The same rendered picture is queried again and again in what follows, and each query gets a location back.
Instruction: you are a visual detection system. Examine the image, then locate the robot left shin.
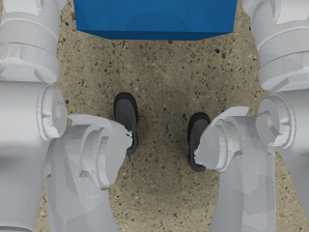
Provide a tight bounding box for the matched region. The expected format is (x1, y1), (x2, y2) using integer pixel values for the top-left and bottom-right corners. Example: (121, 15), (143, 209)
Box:
(43, 113), (133, 178)

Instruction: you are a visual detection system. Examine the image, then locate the robot left upper arm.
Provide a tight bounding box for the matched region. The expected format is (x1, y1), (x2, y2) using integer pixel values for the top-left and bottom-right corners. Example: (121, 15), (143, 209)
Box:
(0, 80), (68, 232)

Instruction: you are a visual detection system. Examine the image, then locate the robot right upper arm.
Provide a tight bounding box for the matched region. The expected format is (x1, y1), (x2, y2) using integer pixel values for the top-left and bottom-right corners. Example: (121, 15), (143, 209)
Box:
(255, 88), (309, 220)

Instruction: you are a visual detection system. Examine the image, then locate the robot right forearm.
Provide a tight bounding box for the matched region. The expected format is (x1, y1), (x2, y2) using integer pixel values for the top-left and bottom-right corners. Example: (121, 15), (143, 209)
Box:
(241, 0), (309, 94)

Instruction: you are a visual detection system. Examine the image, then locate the robot left forearm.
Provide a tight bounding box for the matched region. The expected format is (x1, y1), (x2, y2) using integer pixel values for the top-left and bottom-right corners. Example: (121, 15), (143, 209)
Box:
(0, 0), (68, 84)

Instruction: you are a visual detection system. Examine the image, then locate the left robot foot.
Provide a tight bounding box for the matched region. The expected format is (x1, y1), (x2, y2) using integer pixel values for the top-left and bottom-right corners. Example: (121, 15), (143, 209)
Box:
(113, 92), (139, 156)

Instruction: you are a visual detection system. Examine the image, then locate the carton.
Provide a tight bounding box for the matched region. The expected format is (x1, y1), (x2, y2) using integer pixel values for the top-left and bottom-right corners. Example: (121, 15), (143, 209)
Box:
(73, 0), (238, 41)

